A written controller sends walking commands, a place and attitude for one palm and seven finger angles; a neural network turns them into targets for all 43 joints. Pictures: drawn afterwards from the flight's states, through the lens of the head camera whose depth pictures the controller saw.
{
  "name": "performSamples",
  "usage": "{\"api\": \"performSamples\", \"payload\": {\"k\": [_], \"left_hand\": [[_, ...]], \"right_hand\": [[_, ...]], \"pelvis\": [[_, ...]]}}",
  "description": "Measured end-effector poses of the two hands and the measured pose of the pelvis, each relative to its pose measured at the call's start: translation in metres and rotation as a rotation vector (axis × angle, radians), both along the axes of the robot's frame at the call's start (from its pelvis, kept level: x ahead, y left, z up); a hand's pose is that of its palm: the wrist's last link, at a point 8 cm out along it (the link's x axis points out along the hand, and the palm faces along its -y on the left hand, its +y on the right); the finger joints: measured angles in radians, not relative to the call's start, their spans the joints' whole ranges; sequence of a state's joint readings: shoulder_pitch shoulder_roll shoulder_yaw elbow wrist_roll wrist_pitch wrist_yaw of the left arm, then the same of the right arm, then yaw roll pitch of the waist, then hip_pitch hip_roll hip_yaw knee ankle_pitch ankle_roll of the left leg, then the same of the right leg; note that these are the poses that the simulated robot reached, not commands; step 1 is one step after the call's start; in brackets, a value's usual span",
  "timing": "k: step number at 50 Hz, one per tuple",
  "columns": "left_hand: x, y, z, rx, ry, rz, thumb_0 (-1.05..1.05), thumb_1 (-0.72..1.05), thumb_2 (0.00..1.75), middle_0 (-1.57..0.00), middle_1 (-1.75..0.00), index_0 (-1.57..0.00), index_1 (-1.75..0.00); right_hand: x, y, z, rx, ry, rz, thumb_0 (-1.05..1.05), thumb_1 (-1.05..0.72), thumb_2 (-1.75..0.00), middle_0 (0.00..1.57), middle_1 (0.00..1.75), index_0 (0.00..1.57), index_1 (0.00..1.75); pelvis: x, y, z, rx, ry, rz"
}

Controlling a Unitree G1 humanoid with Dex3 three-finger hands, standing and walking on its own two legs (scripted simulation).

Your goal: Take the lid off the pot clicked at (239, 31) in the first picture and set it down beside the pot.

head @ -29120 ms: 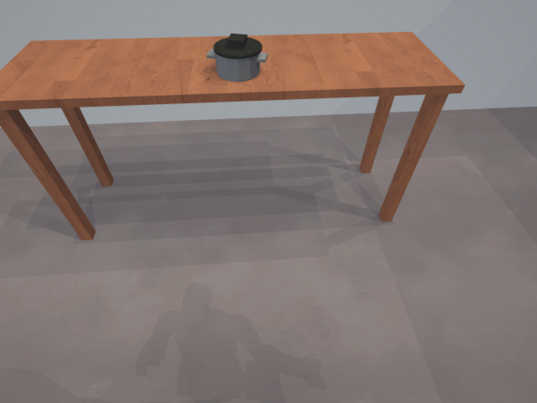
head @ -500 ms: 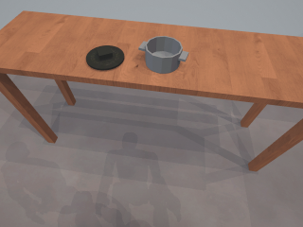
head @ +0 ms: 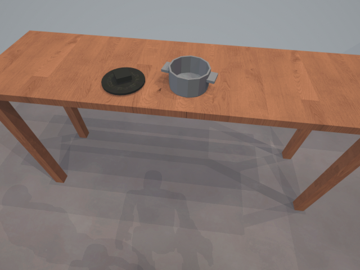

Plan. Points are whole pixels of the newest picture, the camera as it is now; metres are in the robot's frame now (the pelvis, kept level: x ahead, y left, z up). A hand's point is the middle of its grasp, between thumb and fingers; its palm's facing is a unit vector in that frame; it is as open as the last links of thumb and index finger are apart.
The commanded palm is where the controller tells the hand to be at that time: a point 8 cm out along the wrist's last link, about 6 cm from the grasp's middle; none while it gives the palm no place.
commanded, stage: let the arm hang, fingers relaxed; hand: left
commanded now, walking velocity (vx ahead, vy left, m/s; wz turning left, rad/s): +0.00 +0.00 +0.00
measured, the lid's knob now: (122, 75) +0.73 +0.24 +0.00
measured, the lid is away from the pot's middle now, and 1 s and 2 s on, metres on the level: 0.24 0.24 0.24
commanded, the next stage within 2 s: look to check the result in 0.90 s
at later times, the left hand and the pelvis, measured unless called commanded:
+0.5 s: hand out of the picture -0.01 +0.18 -0.18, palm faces +0.02 -0.98 -0.18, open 7.3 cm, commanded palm none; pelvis -0.02 +0.01 +0.00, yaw +0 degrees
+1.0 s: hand out of the picture -0.02 +0.19 -0.18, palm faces +0.02 -0.98 -0.18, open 7.3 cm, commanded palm none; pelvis -0.02 +0.02 +0.00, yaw -1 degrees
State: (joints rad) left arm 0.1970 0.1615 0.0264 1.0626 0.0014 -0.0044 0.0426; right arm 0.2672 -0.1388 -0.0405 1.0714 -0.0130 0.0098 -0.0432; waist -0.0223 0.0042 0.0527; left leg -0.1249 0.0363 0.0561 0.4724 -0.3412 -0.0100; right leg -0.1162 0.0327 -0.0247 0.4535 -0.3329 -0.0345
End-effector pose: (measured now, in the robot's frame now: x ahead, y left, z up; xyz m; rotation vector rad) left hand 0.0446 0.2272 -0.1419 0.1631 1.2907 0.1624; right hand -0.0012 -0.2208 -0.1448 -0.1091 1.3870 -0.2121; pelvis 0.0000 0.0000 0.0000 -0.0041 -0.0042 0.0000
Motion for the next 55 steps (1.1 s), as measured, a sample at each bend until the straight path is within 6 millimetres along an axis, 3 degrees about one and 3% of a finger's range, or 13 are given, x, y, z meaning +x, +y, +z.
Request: {"api": "performSamples", "payload": {"k": [15, 30, 55], "left_hand": [[-0.036, 0.005, -0.001, -0.006, 0.078, 0.004, 0.00, 0.93, 0.89, -0.20, -0.30, -0.20, -0.30], [-0.071, 0.002, -0.005, -0.042, 0.149, 0.022, 0.01, 0.93, 0.89, -0.20, -0.30, -0.20, -0.30], [-0.069, 0.009, -0.004, -0.030, 0.136, 0.020, 0.01, 0.93, 0.89, -0.20, -0.30, -0.20, -0.30]], "right_hand": [[-0.038, 0.019, 0.002, 0.029, 0.065, -0.027, 0.01, -0.91, -0.90, 0.20, 0.30, 0.20, 0.30], [-0.044, 0.031, 0.003, 0.029, 0.066, -0.019, 0.01, -0.91, -0.90, 0.20, 0.30, 0.20, 0.30], [-0.048, 0.038, 0.002, 0.037, 0.065, -0.024, 0.01, -0.91, -0.90, 0.20, 0.30, 0.20, 0.30]], "pelvis": [[-0.011, 0.006, 0.003, -0.003, -0.004, -0.008], [-0.019, 0.015, 0.004, -0.004, -0.004, -0.007], [-0.021, 0.021, 0.003, -0.001, -0.004, -0.009]]}}
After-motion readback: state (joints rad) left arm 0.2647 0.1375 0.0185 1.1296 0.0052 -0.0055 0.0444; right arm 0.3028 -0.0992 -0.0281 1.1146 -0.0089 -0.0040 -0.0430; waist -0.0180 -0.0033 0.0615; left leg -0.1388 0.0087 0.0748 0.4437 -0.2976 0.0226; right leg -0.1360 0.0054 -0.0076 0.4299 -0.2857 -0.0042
